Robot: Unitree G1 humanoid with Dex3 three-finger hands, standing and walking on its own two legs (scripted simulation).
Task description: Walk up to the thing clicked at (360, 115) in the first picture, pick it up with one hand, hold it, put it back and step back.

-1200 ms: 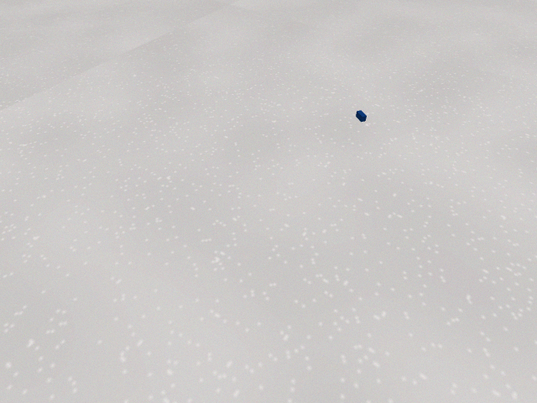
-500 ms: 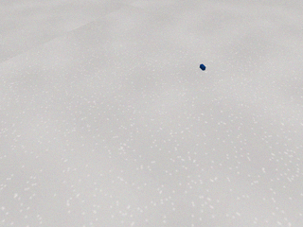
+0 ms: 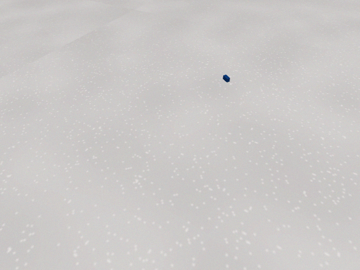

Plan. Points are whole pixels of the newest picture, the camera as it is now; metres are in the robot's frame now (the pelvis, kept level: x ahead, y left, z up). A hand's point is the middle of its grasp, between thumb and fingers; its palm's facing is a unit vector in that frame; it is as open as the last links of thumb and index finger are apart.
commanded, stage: walk up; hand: left
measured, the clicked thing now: (226, 78) +1.93 -0.33 -0.76
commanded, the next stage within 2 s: none
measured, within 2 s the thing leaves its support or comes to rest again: neither
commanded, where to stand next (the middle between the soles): +1.59 -0.08 m, yaw -64 degrees
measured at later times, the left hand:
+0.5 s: hand (124, 222) +0.28 +0.19 -0.13, palm faces -0.27 -0.87 -0.42, open 7.4 cm
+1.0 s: hand (177, 106) +0.76 +0.07 -0.12, palm faces -0.61 -0.66 -0.43, open 7.4 cm
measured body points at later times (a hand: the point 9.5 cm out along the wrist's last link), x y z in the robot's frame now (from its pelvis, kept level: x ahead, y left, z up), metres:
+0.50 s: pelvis +0.17 -0.07 -0.01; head +0.16 -0.11 +0.44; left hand +0.29 +0.23 -0.10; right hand +0.23 -0.41 -0.11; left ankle +0.34 +0.04 -0.68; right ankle +0.11 -0.20 -0.74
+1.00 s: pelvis +0.47 -0.07 -0.01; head +0.48 -0.09 +0.44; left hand +0.79 +0.10 -0.09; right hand +0.26 -0.33 -0.12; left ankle +0.47 +0.03 -0.74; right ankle +0.50 -0.22 -0.71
